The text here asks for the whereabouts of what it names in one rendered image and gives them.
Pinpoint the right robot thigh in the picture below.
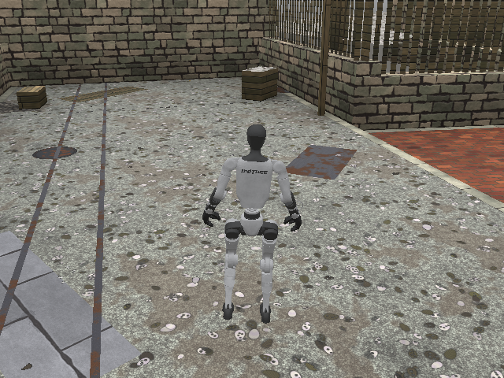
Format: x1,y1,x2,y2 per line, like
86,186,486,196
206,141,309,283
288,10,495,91
260,220,278,273

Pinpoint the robot left hand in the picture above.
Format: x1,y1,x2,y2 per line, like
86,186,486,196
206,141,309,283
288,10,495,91
202,210,221,227

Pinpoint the robot right hand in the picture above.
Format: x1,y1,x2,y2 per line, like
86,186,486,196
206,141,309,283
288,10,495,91
284,215,302,232

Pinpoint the robot left forearm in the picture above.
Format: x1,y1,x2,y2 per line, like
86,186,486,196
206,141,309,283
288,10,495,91
205,187,221,214

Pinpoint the robot right forearm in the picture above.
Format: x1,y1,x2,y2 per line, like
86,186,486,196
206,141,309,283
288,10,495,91
284,192,300,219

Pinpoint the left robot shin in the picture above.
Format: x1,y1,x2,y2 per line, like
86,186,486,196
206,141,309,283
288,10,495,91
224,254,235,309

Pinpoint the left robot upper arm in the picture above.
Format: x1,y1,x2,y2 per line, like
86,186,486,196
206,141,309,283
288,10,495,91
213,157,239,200

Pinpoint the right robot upper arm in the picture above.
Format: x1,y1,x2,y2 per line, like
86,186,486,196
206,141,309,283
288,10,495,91
271,159,293,203

